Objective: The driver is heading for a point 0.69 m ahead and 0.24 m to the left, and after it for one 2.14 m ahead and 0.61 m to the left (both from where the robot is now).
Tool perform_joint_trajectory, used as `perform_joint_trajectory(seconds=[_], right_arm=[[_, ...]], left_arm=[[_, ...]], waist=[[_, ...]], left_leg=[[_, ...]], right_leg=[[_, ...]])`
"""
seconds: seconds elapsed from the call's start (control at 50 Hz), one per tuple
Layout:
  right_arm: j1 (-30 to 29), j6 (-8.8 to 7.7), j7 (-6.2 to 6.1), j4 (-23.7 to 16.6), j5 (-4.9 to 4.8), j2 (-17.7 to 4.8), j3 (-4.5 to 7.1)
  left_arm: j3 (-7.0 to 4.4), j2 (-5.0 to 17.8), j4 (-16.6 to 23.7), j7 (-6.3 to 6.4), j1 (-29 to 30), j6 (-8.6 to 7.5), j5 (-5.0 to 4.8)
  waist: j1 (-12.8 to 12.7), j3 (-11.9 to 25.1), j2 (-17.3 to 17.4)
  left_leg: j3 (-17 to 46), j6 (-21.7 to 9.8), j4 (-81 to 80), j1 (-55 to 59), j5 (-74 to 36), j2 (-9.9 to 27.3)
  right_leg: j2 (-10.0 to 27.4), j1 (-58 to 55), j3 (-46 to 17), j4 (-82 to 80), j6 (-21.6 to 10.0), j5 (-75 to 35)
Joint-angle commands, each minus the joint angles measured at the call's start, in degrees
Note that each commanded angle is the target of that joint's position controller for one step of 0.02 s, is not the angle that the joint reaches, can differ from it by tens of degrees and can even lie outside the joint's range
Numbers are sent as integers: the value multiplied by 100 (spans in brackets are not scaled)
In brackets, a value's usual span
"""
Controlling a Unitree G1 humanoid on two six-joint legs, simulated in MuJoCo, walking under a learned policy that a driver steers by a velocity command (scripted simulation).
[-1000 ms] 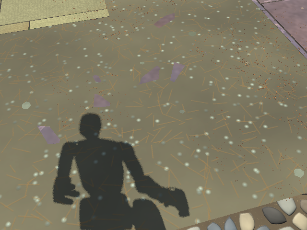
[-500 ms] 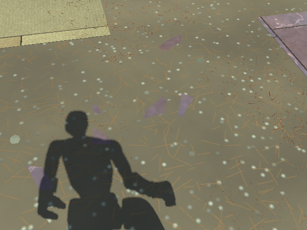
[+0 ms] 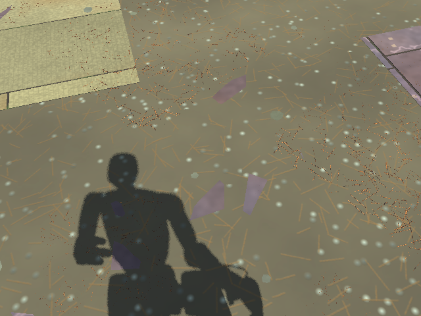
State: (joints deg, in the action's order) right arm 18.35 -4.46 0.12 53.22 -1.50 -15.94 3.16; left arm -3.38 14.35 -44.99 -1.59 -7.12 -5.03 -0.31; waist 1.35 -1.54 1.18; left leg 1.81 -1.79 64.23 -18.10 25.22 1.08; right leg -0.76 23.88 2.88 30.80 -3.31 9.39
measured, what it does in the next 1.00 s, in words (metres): walks ahead: left foot, then right foot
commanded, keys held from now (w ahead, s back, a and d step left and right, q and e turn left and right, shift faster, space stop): w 0.42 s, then w+q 0.58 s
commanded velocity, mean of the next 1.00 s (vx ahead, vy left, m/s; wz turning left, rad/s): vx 0.50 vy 0.00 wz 0.22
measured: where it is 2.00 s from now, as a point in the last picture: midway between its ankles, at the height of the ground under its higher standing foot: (149, 172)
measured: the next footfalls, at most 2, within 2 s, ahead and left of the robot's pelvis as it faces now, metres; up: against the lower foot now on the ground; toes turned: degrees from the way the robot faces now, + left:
left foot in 0.44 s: +0.42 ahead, +0.15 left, +0.00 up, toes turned +2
right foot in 0.94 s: +0.70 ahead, -0.05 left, +0.00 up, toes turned +16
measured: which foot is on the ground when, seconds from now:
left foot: up 0.00-0.42, down 0.44-0.94, up 0.96-1.00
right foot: down 0.00-0.46, up 0.48-0.92, down 0.94-1.00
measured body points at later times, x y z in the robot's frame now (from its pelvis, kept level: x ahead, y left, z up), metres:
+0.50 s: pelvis +0.28 +0.05 -0.01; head +0.32 +0.06 +0.44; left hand +0.28 +0.33 -0.15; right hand +0.47 -0.20 -0.10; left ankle +0.38 +0.14 -0.73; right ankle +0.10 -0.09 -0.67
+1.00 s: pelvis +0.56 +0.03 +0.00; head +0.58 +0.03 +0.45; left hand +0.70 +0.32 -0.08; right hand +0.64 -0.24 -0.13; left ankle +0.39 +0.13 -0.68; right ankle +0.66 -0.06 -0.73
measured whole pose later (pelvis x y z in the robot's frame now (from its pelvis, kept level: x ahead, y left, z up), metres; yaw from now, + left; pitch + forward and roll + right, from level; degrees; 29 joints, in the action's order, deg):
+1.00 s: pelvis +0.56 +0.03 +0.00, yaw +15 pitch +2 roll +0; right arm 21.6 -2.6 -1.2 48.9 -1.7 -16.4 4.2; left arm -3.1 14.6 -45.0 -0.8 -1.9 -7.1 0.1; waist 3.6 -0.3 1.6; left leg 8.2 -2.3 53.5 -14.6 28.5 -3.0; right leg -0.9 24.0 -0.2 29.4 -0.8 8.2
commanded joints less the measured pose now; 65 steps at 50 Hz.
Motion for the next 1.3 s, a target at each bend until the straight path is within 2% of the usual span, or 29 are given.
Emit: perform_joint_trajectory(seconds=[0.02, 0.1, 0.22, 0.32, 0.38, 0.42, 0.44, 0.46, 0.48, 0.5, 0.52, 0.54, 0.58, 0.62, 0.66, 0.72, 0.78, 0.84, 0.88, 0.92, 0.94, 0.96, 0.98, 1.0, 1.02, 1.06, 1.12, 1.2, 1.3], right_arm=[[-420, -147, -24, -549, 40, -634, 168], [-358, 66, -59, -546, 101, -335, 143], [-1508, 16, 19, -857, 119, -157, 74], [-2253, -34, 157, -1140, 54, -191, 30], [-2126, -89, 237, -1186, 50, -367, 73], [-1005, -104, 208, -858, 81, -677, 250], [48, -93, 160, -573, 115, -1027, 384], [680, -55, 138, -439, 172, -1630, 526], [747, -32, 164, -412, 76, -1241, 401], [283, -31, 159, -505, 52, -943, 298], [-159, -25, 148, -647, 84, -782, 256], [-477, -21, 152, -709, 130, -659, 219], [-687, -38, 145, -768, 195, -463, 155], [-587, -59, 98, -749, 129, -600, 197], [-409, -72, 14, -705, 97, -792, 256], [-153, -38, -66, -650, 64, -858, 285], [171, 10, -103, -563, 19, -872, 299], [342, 76, -136, -525, -13, -860, 313], [287, 124, -162, -567, 10, -904, 345], [190, 152, -155, -678, 49, -650, 270], [166, 141, -135, -820, 129, -316, 150], [897, 55, -120, -1024, -16, 43, 46], [845, 36, -136, -917, -95, -536, 151], [331, 57, -137, -990, -83, -865, 244], [95, 92, -149, -1028, -43, -811, 259], [-74, 153, -101, -1140, -1, -626, 286], [-223, 266, -44, -1319, -24, -351, 245], [-634, 288, 33, -1549, 2, -277, 197], [-1564, 234, 193, -1864, 34, -126, 81]], left_arm=[[-134, 559, 85, 21, -543, -36, 69], [-172, 702, -82, 41, -584, -135, 54], [-194, 875, -384, 169, -1073, -75, -14], [-225, 956, -705, 196, -1544, 33, -74], [-272, 1063, -781, 234, -1476, 123, -90], [-258, 1052, -755, 249, -1256, 186, -93], [-182, 893, -664, 270, -1239, 194, -22], [7, 287, -537, 214, -1877, 80, 54], [3, 412, -599, 172, -1737, -79, 33], [-112, 849, -447, 121, -1226, -199, -119], [-100, 856, -340, 124, -806, -261, -168], [-117, 813, -300, 158, -605, -269, -87], [-157, 711, -287, 196, -679, -171, 25], [-144, 575, -241, 226, -653, -81, 77], [-132, 544, -72, 260, -202, -43, 92], [-90, 451, 104, 217, 452, -67, 66], [-55, 435, 265, 144, 989, -112, 0], [-79, 598, 388, 79, 1225, -180, -37], [-130, 763, 368, 59, 1032, -239, -50], [-260, 1010, 124, 100, 75, -291, 3], [-354, 1349, 3, 142, -862, -307, 81], [-473, 1804, -169, 134, -1332, -207, 100], [-347, 1262, -100, 104, -1212, -185, 27], [-242, 883, -7, 110, -917, -176, 13], [-190, 765, 26, 107, -593, -156, 53], [-123, 563, -31, 115, -286, -129, 113], [-181, 684, -152, 128, -310, -181, 84], [-257, 916, -265, 173, -379, -163, 75], [-282, 1105, -457, 181, -839, -67, -20]], waist=[[-267, 438, -531], [-15, 213, -519], [-343, -67, -438], [-581, -294, -435], [-382, -174, -564], [230, 494, -582], [611, 1266, -299], [423, 2088, 1071], [481, 2408, 1389], [456, 1606, 1035], [352, 1032, 570], [184, 593, 204], [-141, 412, 286], [-223, 343, 325], [-155, 166, 266], [39, 26, 299], [233, -20, 343], [254, -12, 353], [96, 60, 487], [-377, 560, 467], [-759, 1366, -139], [-449, 2027, -2036], [-529, 1720, -1625], [-618, 1026, -1054], [-494, 670, -672], [-274, 259, -792], [-207, 126, -714], [-251, 45, -518], [-580, -237, -370]], left_leg=[[232, -78, 357, -2131, -707, 679], [162, 101, -371, -1858, -1336, 782], [-62, 210, -2445, -1911, -3063, 572], [-101, 86, -3264, -2036, -2895, 405], [-176, -143, -3507, -1665, -2246, 268], [-513, -392, -3704, -32, -2159, -97], [-52, -663, -3449, 1607, -2373, 331], [2566, -1628, -3723, 3869, -1626, 1736], [4125, -1882, -4634, 4235, -994, 2016], [3477, -1588, -4713, 3665, -647, 1806], [2760, -1420, -4799, 2820, -928, 1569], [2249, -1344, -4965, 1964, -1403, 1369], [1813, -1277, -5266, 1077, -2004, 1088], [1550, -1364, -5456, 735, -2238, 1001], [1379, -1350, -5569, 583, -2286, 937], [1116, -1124, -5534, 396, -2105, 705], [1193, -1043, -5384, 427, -1884, 701], [1571, -972, -4983, 844, -1671, 854], [1832, -887, -4618, 1002, -1773, 931], [1729, -650, -3654, 751, -2156, 516], [1236, -435, -2032, 21, -1497, 101], [495, -95, -249, -1982, 738, -621], [755, -54, 615, -2691, 824, -178], [733, -53, 813, -2854, 303, 27], [590, -8, 747, -2647, -143, 238], [552, 24, 348, -2293, -629, 529], [401, 90, -1, -2237, -961, 654], [300, 161, -1041, -2343, -1916, 665], [-142, 20, -2428, -1916, -2541, 444]], right_leg=[[1528, -1959, -2116, -1807, -977, -64], [1361, -1312, -1397, -2302, -1073, -869], [1097, -1525, -652, -2431, -828, -1143], [1426, -2371, -686, -2139, -783, -1086], [1621, -2809, -743, -1683, -640, -1887], [1300, -2663, -449, -411, -432, -3536], [1002, -1852, -152, 987, -233, -2957], [83, 515, 62, 3271, 228, -573], [-219, 1483, -663, 4157, 264, 2280], [163, 2075, -842, 4552, 159, 2059], [434, 2090, -722, 4360, 91, 1536], [621, 1877, -647, 3920, 105, 1138], [795, 1184, -702, 3277, 169, 750], [763, 1024, -634, 2753, 323, 563], [698, 1163, -612, 1978, 471, -11], [485, 914, -615, 776, 557, -1054], [284, 579, -602, 120, 595, -1472], [235, 419, -749, -327, 541, -1245], [213, 40, -739, -466, 443, -795], [309, -1371, -694, -684, 165, -526], [1248, -2841, -1544, -556, -177, -269], [2495, -4571, -4010, -1070, -1041, 846], [2520, -4359, -4501, -1342, -1033, 1824], [2266, -3689, -3595, -1408, -778, 1641], [2019, -3021, -2865, -1505, -635, 949], [1689, -2168, -1952, -1788, -544, 80], [1622, -1852, -1226, -2130, -656, -587], [1589, -1963, -407, -2273, -677, -1304], [1556, -2152, 242, -2289, -575, -1410]])
Keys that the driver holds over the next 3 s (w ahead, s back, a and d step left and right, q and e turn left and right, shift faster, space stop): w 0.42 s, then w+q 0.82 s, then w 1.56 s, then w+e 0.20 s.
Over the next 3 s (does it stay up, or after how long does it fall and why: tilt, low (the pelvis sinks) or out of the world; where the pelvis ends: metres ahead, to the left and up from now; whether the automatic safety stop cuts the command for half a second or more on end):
stays up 1.53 0.58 0.00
